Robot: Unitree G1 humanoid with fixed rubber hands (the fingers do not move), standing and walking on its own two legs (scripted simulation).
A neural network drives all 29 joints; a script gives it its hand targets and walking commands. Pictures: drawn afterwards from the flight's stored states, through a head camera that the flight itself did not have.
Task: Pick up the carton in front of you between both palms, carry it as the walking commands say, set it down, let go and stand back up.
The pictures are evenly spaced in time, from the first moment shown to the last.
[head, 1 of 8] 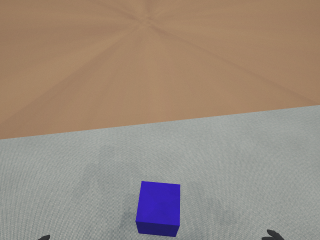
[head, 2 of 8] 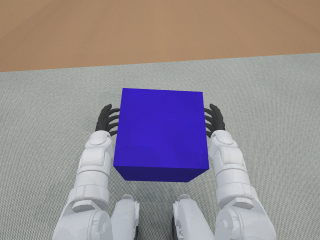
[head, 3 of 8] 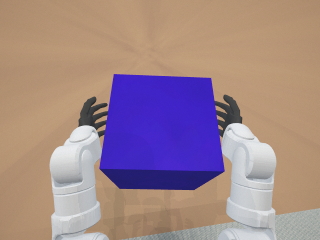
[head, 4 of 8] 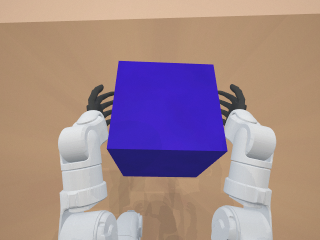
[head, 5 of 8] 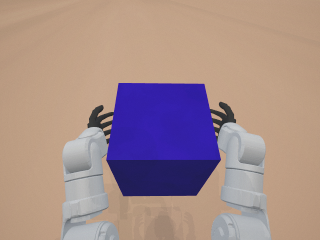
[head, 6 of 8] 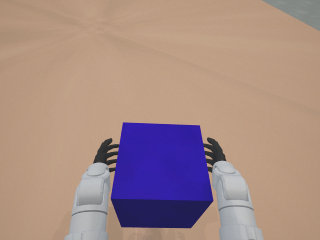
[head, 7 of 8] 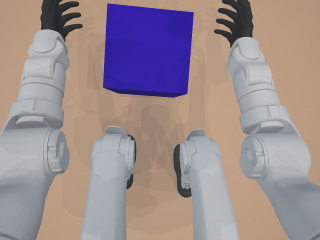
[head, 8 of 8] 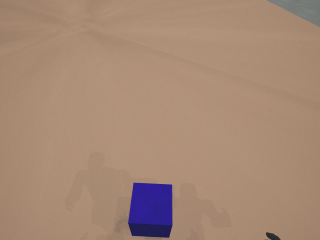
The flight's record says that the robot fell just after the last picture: no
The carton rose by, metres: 1.26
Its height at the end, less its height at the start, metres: +0.52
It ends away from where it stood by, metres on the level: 5.95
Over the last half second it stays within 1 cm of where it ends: yes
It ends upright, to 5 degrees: yes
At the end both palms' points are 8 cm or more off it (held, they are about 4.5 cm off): yes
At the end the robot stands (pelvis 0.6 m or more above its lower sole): yes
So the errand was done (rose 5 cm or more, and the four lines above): yes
